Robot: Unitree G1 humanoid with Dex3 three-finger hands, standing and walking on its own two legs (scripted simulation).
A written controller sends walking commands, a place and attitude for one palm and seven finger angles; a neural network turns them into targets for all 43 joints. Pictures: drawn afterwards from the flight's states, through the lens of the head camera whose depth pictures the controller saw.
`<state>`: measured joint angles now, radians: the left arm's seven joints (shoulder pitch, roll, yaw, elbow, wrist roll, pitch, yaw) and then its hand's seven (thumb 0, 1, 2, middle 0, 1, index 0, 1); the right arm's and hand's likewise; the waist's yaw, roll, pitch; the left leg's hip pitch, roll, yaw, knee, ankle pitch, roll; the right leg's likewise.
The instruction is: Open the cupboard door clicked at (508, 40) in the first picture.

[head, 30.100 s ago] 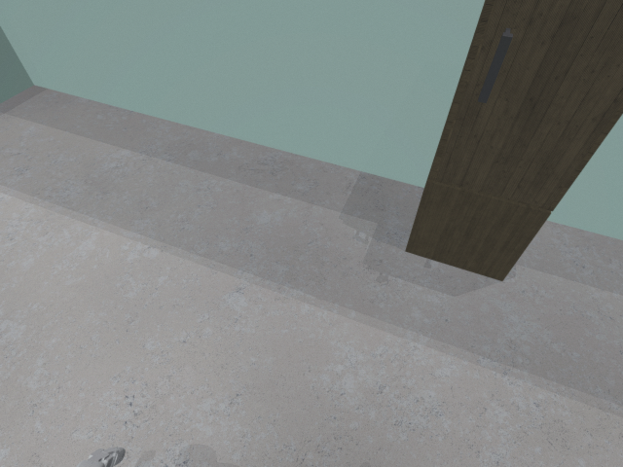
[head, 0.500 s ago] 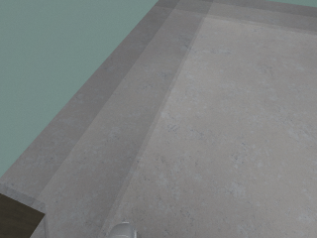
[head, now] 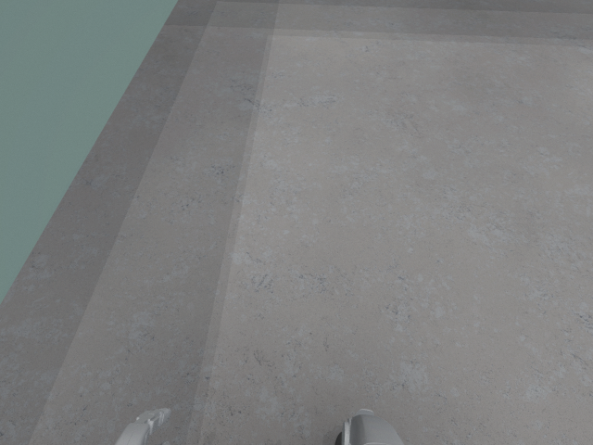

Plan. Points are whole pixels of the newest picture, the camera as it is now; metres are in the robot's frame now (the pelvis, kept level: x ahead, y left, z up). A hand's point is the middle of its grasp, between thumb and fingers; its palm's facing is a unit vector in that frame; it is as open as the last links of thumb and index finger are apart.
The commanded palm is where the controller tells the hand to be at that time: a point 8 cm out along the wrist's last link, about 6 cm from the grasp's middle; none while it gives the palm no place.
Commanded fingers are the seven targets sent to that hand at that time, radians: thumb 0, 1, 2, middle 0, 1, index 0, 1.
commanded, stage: walk to a spot facing it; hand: left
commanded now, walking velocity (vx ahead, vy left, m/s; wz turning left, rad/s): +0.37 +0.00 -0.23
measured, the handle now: out of the picture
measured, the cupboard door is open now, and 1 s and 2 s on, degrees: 47 47 47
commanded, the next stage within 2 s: turn to face it in 0.66 s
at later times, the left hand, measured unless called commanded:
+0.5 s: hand (216, 394) +0.22 +0.14 -0.19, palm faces +0.05 -0.99 -0.15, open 7.3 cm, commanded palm none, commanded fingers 0.00 0.90 0.90 -0.20 -0.30 -0.20 -0.30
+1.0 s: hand (247, 227) +0.56 +0.13 -0.18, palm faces -0.05 -0.97 -0.22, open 7.3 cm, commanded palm none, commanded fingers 0.00 0.90 0.90 -0.20 -0.30 -0.20 -0.30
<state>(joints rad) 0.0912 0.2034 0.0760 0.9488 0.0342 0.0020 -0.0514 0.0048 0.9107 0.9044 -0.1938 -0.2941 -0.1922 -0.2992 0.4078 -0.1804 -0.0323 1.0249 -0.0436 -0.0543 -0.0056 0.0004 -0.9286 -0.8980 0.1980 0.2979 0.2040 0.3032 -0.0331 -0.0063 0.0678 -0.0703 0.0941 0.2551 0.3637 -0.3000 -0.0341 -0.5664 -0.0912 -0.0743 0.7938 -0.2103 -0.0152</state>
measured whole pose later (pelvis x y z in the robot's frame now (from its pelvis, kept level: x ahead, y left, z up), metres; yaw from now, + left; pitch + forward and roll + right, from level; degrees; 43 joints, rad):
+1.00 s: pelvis +0.45 -0.06 -0.02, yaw -2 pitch +0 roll +1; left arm 0.14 0.18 0.05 1.03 0.02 -0.05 0.00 0.01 0.92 0.90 -0.20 -0.29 -0.19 -0.30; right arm 0.44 -0.11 -0.02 1.14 -0.02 -0.01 0.00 0.00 -0.92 -0.90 0.20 0.30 0.20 0.30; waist -0.04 0.00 0.05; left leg -0.18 0.05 0.14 0.63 -0.45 -0.02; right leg -0.38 -0.10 -0.12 0.60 -0.23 -0.01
